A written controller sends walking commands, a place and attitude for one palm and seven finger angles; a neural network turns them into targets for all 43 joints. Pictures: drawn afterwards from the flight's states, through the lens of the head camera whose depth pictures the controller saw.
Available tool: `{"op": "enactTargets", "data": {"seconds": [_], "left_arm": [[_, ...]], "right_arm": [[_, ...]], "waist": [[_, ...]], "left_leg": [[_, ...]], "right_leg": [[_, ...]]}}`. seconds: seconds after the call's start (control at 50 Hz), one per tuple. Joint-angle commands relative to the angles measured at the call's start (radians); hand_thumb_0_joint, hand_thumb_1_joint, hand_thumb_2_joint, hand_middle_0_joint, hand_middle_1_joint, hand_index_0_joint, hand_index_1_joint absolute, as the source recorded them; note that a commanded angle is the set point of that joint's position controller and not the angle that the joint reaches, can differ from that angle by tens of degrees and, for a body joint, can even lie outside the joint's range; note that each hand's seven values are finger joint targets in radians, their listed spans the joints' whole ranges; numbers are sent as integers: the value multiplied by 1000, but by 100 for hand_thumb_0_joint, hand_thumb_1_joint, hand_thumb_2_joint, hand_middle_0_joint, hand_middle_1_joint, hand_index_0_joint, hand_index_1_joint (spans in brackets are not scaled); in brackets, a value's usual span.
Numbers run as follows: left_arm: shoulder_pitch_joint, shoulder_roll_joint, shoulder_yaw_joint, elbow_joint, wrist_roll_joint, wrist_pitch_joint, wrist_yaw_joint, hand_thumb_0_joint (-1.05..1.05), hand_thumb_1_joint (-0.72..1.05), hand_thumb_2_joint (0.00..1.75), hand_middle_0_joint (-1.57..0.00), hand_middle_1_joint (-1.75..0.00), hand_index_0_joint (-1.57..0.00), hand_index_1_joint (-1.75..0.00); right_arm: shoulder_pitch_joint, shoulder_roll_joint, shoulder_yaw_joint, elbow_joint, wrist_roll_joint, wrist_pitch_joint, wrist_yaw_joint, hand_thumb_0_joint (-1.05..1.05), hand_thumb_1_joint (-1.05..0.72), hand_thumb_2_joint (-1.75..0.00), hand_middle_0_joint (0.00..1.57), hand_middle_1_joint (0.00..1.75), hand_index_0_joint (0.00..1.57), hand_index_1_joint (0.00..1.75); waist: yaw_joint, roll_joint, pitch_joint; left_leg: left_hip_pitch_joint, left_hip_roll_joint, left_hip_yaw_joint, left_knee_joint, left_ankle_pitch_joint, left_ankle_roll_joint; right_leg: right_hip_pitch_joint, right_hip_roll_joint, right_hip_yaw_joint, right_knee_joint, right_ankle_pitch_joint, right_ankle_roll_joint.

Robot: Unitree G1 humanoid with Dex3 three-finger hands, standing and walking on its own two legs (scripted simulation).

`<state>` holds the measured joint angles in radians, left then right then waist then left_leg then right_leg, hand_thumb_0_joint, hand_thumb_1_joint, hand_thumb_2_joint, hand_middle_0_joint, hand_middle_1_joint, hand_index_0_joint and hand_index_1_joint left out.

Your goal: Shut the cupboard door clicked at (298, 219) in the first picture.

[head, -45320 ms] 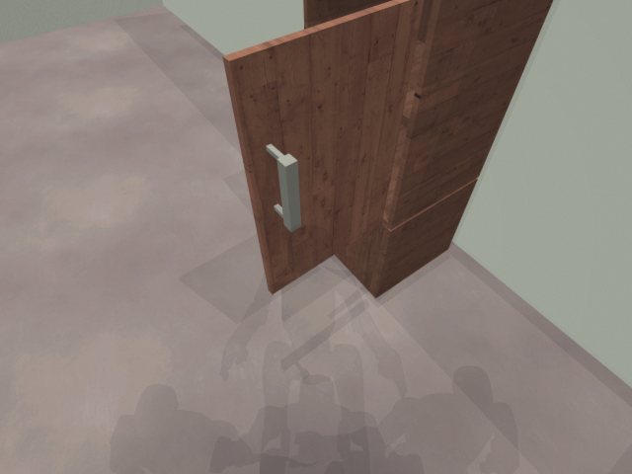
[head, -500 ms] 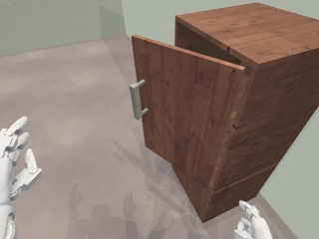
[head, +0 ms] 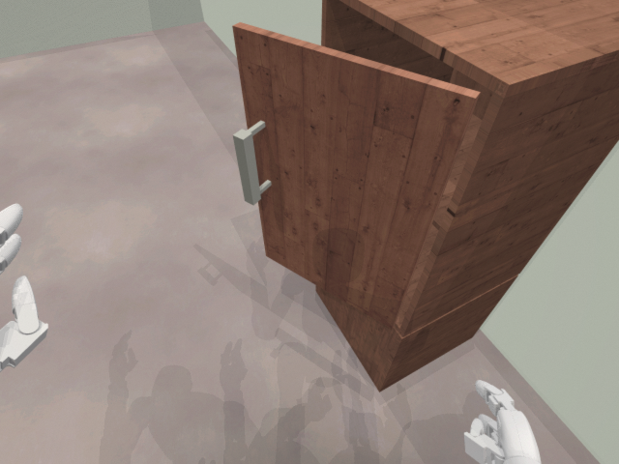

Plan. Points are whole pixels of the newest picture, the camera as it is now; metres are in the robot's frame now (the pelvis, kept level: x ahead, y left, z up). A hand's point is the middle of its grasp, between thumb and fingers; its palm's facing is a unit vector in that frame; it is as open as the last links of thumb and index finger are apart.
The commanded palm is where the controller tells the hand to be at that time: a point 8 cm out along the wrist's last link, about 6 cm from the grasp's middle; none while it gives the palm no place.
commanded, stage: step back with the hand held close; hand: left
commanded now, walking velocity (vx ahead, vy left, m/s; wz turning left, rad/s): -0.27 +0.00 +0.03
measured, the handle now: (255, 163) +0.63 +0.15 +0.02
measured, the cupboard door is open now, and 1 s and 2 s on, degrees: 27 27 27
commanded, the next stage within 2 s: stop stepping back and stand still in 0.92 s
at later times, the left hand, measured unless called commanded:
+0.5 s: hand out of the picture +0.08 +0.27 +0.17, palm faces +0.54 -0.71 -0.45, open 7.4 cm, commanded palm +0.02 +0.29 +0.18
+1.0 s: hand out of the picture -0.01 +0.24 +0.17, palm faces +0.47 -0.78 -0.41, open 7.4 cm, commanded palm -0.07 +0.27 +0.18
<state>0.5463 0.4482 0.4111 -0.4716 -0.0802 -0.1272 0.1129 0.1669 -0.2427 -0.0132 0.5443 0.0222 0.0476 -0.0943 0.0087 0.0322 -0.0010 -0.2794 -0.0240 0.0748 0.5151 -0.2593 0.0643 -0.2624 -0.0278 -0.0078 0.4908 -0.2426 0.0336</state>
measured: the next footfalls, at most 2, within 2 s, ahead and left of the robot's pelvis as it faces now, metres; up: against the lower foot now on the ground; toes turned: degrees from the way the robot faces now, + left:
right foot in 0.96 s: -0.31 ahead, -0.15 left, +0.00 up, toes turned +1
left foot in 1.34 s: -0.11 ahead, +0.09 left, +0.00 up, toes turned +3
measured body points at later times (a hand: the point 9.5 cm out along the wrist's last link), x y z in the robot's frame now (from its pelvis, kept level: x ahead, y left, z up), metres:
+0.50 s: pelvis -0.09 -0.02 -0.02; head -0.09 -0.01 +0.43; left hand +0.05 +0.30 +0.19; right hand +0.09 -0.24 -0.10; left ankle +0.00 +0.08 -0.73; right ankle -0.01 -0.15 -0.74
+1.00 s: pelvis -0.22 -0.03 -0.02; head -0.18 -0.01 +0.43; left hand -0.04 +0.28 +0.19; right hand -0.01 -0.24 -0.09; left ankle -0.03 +0.08 -0.74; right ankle -0.35 -0.15 -0.74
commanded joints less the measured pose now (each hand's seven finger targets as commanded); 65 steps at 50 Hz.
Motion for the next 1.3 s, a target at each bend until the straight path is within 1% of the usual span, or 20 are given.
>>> {"op": "enactTargets", "data": {"seconds": [0.0,0.24,0.4,0.5,0.54,0.58,0.62,0.66,0.68,0.76,0.86,0.92,0.96,1.0,1.04,1.1,1.16,1.18,1.22,1.28], "left_arm": [[27,168,162,-185,0,-69,29,0,90,90,-20,-30,-20,-30],[-111,142,151,-234,49,-129,39,0,90,90,-20,-30,-20,-30],[-125,142,173,-230,67,-169,36,0,90,90,-20,-30,-20,-30],[-146,155,146,-218,57,-176,52,0,90,90,-20,-30,-20,-30],[-145,166,133,-207,52,-170,66,0,90,90,-20,-30,-20,-30],[-132,183,148,-217,48,-168,76,0,90,90,-20,-30,-20,-30],[-110,195,168,-234,41,-170,77,0,90,90,-20,-30,-20,-30],[-101,196,207,-262,55,-191,80,0,90,90,-20,-30,-20,-30],[-81,197,232,-251,62,-192,77,0,90,90,-20,-30,-20,-30],[-35,185,239,-264,45,-205,57,0,90,90,-20,-30,-20,-30],[-50,112,123,-287,10,-188,50,0,90,90,-20,-30,-20,-30],[-138,146,115,-296,21,-206,42,0,90,90,-20,-30,-20,-30],[-167,218,162,-316,32,-214,45,0,90,90,-20,-30,-20,-30],[-234,213,147,-347,20,-218,40,0,90,90,-20,-30,-20,-30],[-86,257,215,-282,6,-196,33,0,90,90,-20,-30,-20,-30],[39,235,233,-200,-16,-147,22,0,90,90,-20,-30,-20,-30],[-59,260,217,-135,-4,-124,37,0,90,90,-20,-30,-20,-30],[-111,228,163,-111,10,-121,42,0,90,90,-20,-30,-20,-30],[-203,181,103,-23,36,-124,46,0,90,90,-20,-30,-20,-30],[-435,137,-2,16,56,-120,45,0,90,90,-20,-30,-20,-30]], "right_arm": [[-83,-120,-44,-171,-5,-47,-2,0,-90,-90,20,30,20,30],[-67,-138,-39,-168,-9,-104,-8,0,-90,-90,20,30,20,30],[-46,-135,-49,-150,-13,-146,6,0,-90,-90,20,30,20,30],[-20,-88,-44,-108,-29,-145,25,0,-90,-90,20,30,20,30],[-13,-74,-41,-85,-27,-132,34,0,-90,-90,20,30,20,30],[-10,-67,-39,-79,-21,-127,32,0,-90,-90,20,30,20,30],[-26,-82,-36,-89,-16,-125,21,0,-90,-90,20,30,20,30],[-66,-128,-46,-108,-20,-145,-2,0,-90,-90,20,30,20,30],[-75,-104,-48,-99,-32,-157,-1,0,-90,-90,20,30,20,30],[-58,-118,-87,-81,-22,-199,25,0,-90,-90,20,30,20,30],[-36,-87,-48,-8,-40,-247,34,0,-90,-90,20,30,20,30],[-26,-81,-46,26,-42,-243,35,0,-90,-90,20,30,20,30],[-30,-63,-47,34,-44,-234,27,0,-90,-90,20,30,20,30],[-58,-43,-53,-1,-16,-228,9,0,-90,-90,20,30,20,30],[-76,-65,-49,-58,1,-212,4,0,-90,-90,20,30,20,30],[-100,-58,-19,-89,-9,-165,1,0,-90,-90,20,30,20,30],[-81,-77,-33,-62,-22,-131,-15,0,-90,-90,20,30,20,30],[-67,-71,-27,-49,-24,-127,-16,0,-90,-90,20,30,20,30],[-37,-85,-17,-31,-14,-143,-13,0,-90,-90,20,30,20,30],[-28,-109,-24,-16,-7,-176,-22,0,-90,-90,20,30,20,30]], "waist": [[8,41,-179],[-3,123,-64],[-6,92,-56],[-18,-158,-11],[-27,-241,-50],[-34,-234,-90],[-33,-116,-66],[-19,234,-47],[-4,313,-101],[-2,175,-178],[-12,218,-153],[-5,125,-212],[-5,33,-298],[-24,-120,-333],[-28,-134,-291],[-18,84,-131],[-36,-111,134],[-42,-201,222],[-50,-225,286],[-67,-84,304]], "left_leg": [[-69,155,-143,-113,371,-13],[-541,209,-237,-263,-434,61],[-570,185,-220,-170,-525,50],[-257,43,-103,206,-290,-49],[-98,21,-68,347,-182,-66],[-43,28,-73,271,-146,-58],[-61,60,-118,29,-191,-32],[-426,276,-381,-275,-394,71],[-541,377,-442,-374,-468,112],[-365,366,-305,-296,-358,79],[-3,297,-239,-286,-72,6],[200,249,-141,-103,303,-48],[270,181,-39,25,427,-77],[317,115,26,56,468,-73],[315,111,2,66,426,-39],[178,114,-37,-46,50,-58],[94,36,-51,359,-78,-117],[5,54,-102,495,-73,-112],[-141,104,-112,487,-62,-86],[-17,88,-82,125,6,-78]], "right_leg": [[177,-10,26,81,344,-22],[333,45,31,228,110,-5],[273,50,101,224,7,-29],[-205,-184,394,-172,-354,-144],[-304,-253,378,-246,-329,-166],[-290,-229,289,-201,-227,-142],[-282,-113,165,-88,-237,-78],[30,69,35,307,-65,-9],[161,113,23,527,-92,-2],[95,130,24,588,-212,-5],[-21,106,-20,56,-277,-20],[-54,44,32,-239,-26,-27],[-58,-29,58,-194,274,-37],[-65,-44,41,-130,593,33],[-82,-46,17,-39,633,78],[-156,-1,14,-139,-137,-25],[-531,-188,274,-410,-690,-170],[-568,-251,308,-426,-685,-213],[-446,-229,216,-371,-475,-195],[-322,-96,11,-139,-249,-110]]}}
